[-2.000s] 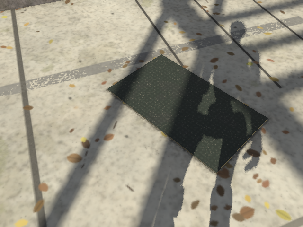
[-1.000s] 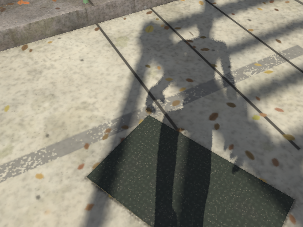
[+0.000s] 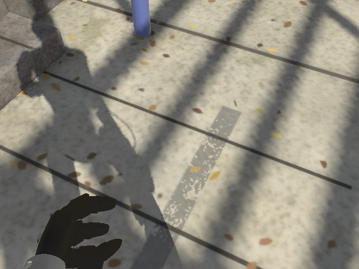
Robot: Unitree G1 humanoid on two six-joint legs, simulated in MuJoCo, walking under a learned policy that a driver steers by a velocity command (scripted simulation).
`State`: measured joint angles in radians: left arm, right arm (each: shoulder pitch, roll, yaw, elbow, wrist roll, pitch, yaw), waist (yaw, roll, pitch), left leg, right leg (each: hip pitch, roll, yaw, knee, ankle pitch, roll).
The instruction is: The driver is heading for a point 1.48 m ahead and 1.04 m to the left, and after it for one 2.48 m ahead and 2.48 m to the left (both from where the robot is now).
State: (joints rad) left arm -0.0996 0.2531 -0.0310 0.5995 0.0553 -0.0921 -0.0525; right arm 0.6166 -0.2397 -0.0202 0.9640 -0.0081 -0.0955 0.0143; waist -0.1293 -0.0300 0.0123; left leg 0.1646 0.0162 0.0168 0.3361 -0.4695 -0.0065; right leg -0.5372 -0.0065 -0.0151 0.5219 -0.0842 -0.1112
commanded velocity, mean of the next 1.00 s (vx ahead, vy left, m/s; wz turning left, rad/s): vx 0.60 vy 0.00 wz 0.86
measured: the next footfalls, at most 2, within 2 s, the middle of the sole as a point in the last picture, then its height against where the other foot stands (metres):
left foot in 0.40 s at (137, 264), level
right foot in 0.84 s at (163, 208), level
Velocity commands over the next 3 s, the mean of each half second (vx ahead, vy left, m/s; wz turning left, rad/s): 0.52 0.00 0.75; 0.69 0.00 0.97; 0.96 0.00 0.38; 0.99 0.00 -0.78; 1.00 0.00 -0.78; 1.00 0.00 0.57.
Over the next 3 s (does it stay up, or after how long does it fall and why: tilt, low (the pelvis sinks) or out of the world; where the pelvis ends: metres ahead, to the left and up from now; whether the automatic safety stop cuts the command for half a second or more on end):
stays up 1.78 1.20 0.31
